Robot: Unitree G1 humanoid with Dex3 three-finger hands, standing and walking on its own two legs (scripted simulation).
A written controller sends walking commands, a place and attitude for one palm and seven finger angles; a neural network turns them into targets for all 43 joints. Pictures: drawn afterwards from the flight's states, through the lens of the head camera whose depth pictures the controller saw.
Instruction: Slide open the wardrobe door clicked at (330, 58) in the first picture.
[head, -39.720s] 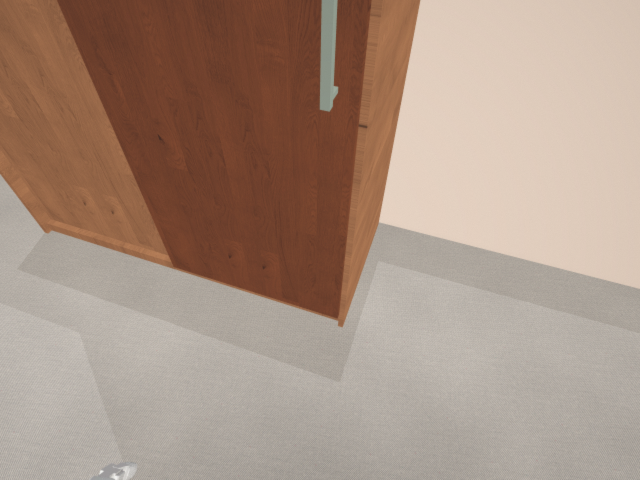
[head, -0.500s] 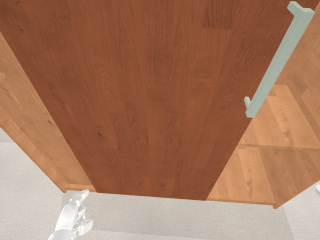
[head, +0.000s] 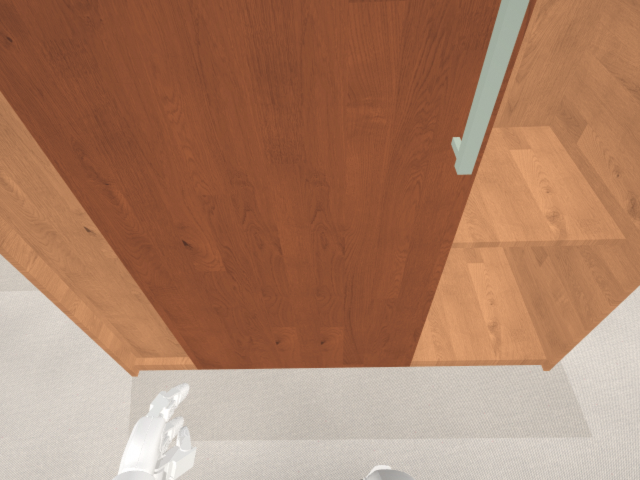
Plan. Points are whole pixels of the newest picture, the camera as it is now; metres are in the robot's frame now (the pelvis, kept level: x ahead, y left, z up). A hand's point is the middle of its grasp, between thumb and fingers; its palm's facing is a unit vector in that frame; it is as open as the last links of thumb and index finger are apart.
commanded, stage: step back with the hand held close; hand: right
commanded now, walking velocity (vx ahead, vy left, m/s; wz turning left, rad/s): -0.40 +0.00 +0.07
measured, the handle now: (485, 71) +0.51 -0.18 +0.25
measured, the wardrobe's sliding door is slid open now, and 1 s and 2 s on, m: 0.43 0.43 0.43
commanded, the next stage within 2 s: stop stepping back and stand still in 0.28 s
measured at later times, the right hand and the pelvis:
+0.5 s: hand out of the picture +0.12 -0.29 +0.20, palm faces +0.39 +0.84 -0.37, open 7.5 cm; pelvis -0.10 -0.04 +0.01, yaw +8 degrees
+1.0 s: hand out of the picture +0.10 -0.35 +0.18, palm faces +0.39 +0.84 -0.37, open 7.4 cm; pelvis -0.14 -0.09 +0.01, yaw +8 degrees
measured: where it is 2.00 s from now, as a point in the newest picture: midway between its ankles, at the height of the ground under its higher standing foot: outside the picture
